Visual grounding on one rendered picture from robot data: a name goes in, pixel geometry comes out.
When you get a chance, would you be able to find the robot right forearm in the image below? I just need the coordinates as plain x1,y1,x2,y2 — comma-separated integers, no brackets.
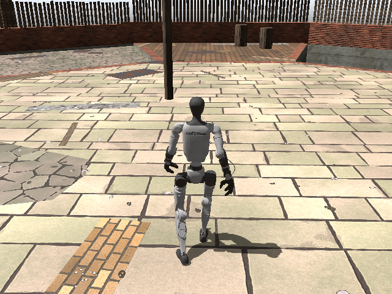
219,149,232,180

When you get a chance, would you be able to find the left robot hand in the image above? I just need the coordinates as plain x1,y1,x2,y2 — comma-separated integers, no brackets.
164,162,178,173

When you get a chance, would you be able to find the robot right shin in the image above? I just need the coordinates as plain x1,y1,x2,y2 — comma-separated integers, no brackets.
201,197,212,235

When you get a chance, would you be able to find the right robot hand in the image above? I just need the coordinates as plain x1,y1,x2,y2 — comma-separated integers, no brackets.
220,178,234,196

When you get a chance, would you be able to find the robot torso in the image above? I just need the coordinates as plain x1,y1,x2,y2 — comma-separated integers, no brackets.
182,121,211,184

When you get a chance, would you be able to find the robot left forearm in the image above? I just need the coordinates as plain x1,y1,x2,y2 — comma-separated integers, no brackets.
164,146,174,165

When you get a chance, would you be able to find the right robot upper arm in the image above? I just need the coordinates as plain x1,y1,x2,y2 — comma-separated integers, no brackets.
209,123,225,159

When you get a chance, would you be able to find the left robot upper arm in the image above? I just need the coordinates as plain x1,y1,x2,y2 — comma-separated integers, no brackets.
167,122,184,155

